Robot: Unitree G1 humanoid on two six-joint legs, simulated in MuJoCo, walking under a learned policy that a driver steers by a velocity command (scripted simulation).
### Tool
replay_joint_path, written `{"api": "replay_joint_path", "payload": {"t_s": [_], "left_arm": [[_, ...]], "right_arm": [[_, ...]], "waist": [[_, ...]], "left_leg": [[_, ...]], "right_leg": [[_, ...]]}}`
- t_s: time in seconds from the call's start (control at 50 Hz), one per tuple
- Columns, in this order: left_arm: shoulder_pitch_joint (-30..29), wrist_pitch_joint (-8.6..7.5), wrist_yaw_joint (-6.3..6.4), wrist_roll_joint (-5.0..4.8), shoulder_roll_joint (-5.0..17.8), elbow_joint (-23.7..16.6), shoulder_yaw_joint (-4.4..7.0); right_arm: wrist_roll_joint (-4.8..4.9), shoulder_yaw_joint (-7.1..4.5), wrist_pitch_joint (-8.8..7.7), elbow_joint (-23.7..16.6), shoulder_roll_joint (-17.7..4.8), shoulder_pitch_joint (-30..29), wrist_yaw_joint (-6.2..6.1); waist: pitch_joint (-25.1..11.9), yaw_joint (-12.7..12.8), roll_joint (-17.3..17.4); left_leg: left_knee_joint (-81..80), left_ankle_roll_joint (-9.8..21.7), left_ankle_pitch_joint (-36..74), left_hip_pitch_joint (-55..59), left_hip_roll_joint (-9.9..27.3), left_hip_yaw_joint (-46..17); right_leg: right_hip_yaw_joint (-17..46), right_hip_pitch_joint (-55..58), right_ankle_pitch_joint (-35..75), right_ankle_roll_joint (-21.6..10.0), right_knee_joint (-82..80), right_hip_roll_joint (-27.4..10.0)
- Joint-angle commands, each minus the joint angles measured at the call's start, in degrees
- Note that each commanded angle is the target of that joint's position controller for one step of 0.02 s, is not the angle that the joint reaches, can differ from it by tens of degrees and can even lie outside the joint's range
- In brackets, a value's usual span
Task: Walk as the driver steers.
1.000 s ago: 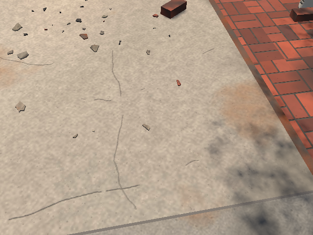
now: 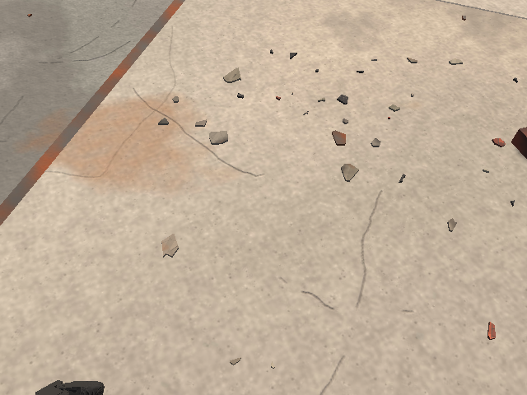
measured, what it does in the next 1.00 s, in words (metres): walks ahead, turning right: right foot, then left foot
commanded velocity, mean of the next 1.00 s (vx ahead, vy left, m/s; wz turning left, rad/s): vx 0.10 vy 0.00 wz -0.37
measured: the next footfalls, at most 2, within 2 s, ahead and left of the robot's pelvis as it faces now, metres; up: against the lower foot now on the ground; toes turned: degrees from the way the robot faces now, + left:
right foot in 0.16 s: +0.29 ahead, -0.14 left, +0.00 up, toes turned -1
left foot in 0.60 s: +0.31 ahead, +0.08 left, +0.00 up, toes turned -20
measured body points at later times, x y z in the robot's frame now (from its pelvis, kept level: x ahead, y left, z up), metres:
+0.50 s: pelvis +0.18 -0.04 -0.01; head +0.23 -0.05 +0.43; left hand +0.35 +0.22 -0.12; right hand +0.29 -0.34 -0.12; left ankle +0.26 +0.11 -0.72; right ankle +0.25 -0.14 -0.75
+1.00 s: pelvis +0.21 -0.04 -0.01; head +0.24 -0.05 +0.44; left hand +0.49 +0.13 -0.11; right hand +0.20 -0.35 -0.12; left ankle +0.27 +0.10 -0.75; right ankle +0.16 -0.14 -0.75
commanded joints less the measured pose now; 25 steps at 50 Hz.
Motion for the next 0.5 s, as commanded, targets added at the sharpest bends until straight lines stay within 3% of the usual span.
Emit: {"api": "replay_joint_path", "payload": {"t_s": [0.02,0.08,0.12,0.14,0.16,0.18,0.2,0.22,0.24,0.26,0.28,0.3,0.34,0.38,0.42,0.5], "left_arm": [[-4.16,-1.1,-0.98,-0.19,2.16,-3.64,-0.17],[-3.72,-1.61,-1.94,-0.14,3.76,-3.62,0.14],[-0.16,-1.77,-2.39,-0.09,5.44,-2.61,0.72],[4.49,-1.87,-2.41,0.16,6.44,-1.1,1.25],[9.1,-2.03,-2.33,0.6,8.79,0.04,2.0],[12.31,-1.85,-2.27,1.48,12.91,-0.46,2.57],[12.44,-0.89,-2.37,0.9,11.45,-0.43,2.0],[12.28,0.14,-2.45,-0.95,9.32,-1.09,1.72],[8.77,1.02,-2.18,-1.47,8.5,-2.37,1.58],[6.63,1.85,-1.75,-1.31,7.7,-3.08,1.22],[5.34,2.47,-1.21,-0.85,7.79,-3.56,1.23],[4.6,2.98,-0.82,-0.29,7.81,-3.8,1.29],[4.05,3.73,-0.23,0.16,7.86,-4.3,1.61],[4.98,4.22,0.51,-0.25,9.08,-4.67,2.32],[4.78,4.92,1.09,-0.93,9.74,-5.32,2.83],[4.98,6.25,1.51,-1.22,9.57,-6.03,3.07]], "right_arm": [[-0.3,-2.05,-0.69,-2.04,-8.75,0.92,-0.65],[-0.73,-1.64,-0.29,-0.68,-8.17,1.47,-0.82],[-1.01,-1.73,0.01,-0.39,-8.65,-0.08,-0.99],[-0.91,-1.68,0.17,-0.6,-8.7,-1.71,-1.15],[-1.18,-1.47,0.26,-1.03,-8.29,-1.46,-1.32],[-2.32,-0.7,-0.05,-2.4,-6.33,3.34,-1.4],[-2.07,0.2,-0.19,-1.5,-4.19,9.68,-1.04],[-0.96,-0.51,0.23,-1.43,-8.71,7.14,-0.7],[0.06,-0.99,1.02,-2.94,-9.8,0.78,-0.88],[-0.12,-1.11,1.81,-3.8,-9.73,-2.97,-1.32],[-0.67,-1.33,2.56,-4.58,-9.61,-4.64,-1.81],[-0.89,-1.34,3.09,-5.08,-8.86,-4.61,-2.15],[-1.05,-0.88,3.13,-4.87,-6.48,-3.23,-2.69],[-1.19,-0.68,2.83,-4.78,-5.82,-3.41,-3.0],[-1.09,-0.65,2.83,-4.96,-6.0,-4.54,-2.96],[-0.77,-0.65,2.36,-6.06,-6.2,-7.43,-2.48]], "waist": [[-1.41,-1.03,7.54],[-2.32,-0.94,7.97],[-3.62,1.22,8.28],[-5.5,3.95,7.89],[-9.25,5.84,5.01],[-16.87,3.96,-4.6],[-23.32,2.19,-13.82],[-23.34,4.13,-7.69],[-16.32,5.01,-3.47],[-11.42,4.91,0.2],[-8.52,4.1,0.69],[-7.04,2.9,-1.03],[-7.02,1.91,-4.58],[-9.51,2.27,-5.0],[-10.94,2.75,-4.63],[-9.21,3.87,-5.92]], "left_leg": [[-4.63,6.32,18.35,-4.43,11.62,-4.08],[0.4,4.93,24.62,2.33,14.2,-4.38],[5.19,3.77,30.67,5.47,15.34,-4.42],[10.55,2.46,36.41,5.9,13.87,-3.02],[19.92,0.02,34.45,4.44,10.25,-0.56],[37.22,-3.58,13.49,-7.87,5.11,1.34],[52.48,-7.35,-25.65,-20.86,-0.27,1.43],[56.85,-7.51,-25.77,-24.42,1.94,-2.51],[58.11,-7.74,-22.04,-28.43,3.58,-1.74],[56.33,-7.69,-19.14,-29.39,4.91,-0.7],[52.94,-7.52,-16.48,-27.72,6.31,-0.85],[48.67,-7.32,-15.18,-24.67,6.85,-0.84],[39.78,-7.58,-14.25,-20.81,6.0,0.61],[34.52,-8.45,-12.06,-18.98,5.3,0.67],[30.47,-9.05,-7.98,-17.38,4.96,0.15],[23.13,-9.2,-6.07,-15.38,4.0,-0.35]], "right_leg": [[-4.31,8.79,11.45,-0.54,-7.9,3.48],[-3.98,8.37,8.8,-3.48,-11.05,4.07],[-4.26,10.9,4.02,-5.63,-11.77,4.99],[-5.42,16.11,5.11,-6.88,-13.92,6.45],[-3.38,24.27,18.46,-8.5,-14.15,4.42],[9.98,40.91,37.56,-15.21,-9.73,-5.96],[26.98,51.99,40.89,-24.39,-12.62,-15.26],[29.77,50.0,23.48,-23.74,-15.98,-13.81],[25.53,43.55,11.05,-21.49,-17.89,-11.44],[22.38,36.11,3.77,-19.75,-20.25,-9.62],[20.96,29.29,-0.82,-18.7,-22.14,-8.42],[19.34,24.24,-3.85,-17.6,-23.75,-6.21],[15.87,20.43,-3.1,-16.48,-24.49,-3.08],[15.55,20.99,-0.65,-16.88,-23.65,-2.69],[16.19,20.66,-5.25,-16.29,-23.54,-2.17],[19.67,19.82,-13.88,-14.96,-23.33,-1.18]]}}
Keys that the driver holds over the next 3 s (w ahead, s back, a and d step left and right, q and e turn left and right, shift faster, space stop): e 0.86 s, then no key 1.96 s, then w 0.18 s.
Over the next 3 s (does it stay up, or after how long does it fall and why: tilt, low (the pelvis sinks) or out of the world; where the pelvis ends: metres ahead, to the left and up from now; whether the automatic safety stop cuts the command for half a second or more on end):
stays up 0.23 -0.04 -0.02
